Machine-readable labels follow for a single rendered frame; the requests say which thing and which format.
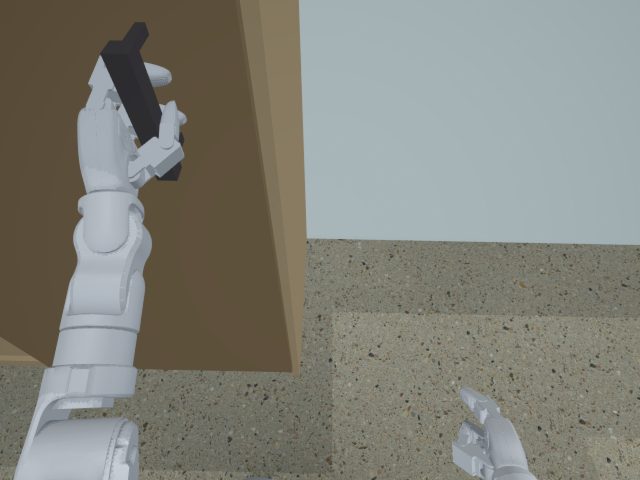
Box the left robot upper arm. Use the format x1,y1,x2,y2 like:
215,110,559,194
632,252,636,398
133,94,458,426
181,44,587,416
20,417,139,480

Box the handle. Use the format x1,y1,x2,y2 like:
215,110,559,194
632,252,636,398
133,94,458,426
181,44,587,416
100,22,184,181

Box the robot right hand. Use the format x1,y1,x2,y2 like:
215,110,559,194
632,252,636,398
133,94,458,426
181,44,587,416
452,386,529,480

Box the robot left hand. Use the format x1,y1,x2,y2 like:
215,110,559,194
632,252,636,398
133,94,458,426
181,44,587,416
77,55,187,197

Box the left robot forearm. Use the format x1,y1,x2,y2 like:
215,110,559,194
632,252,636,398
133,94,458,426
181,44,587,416
13,190,152,480

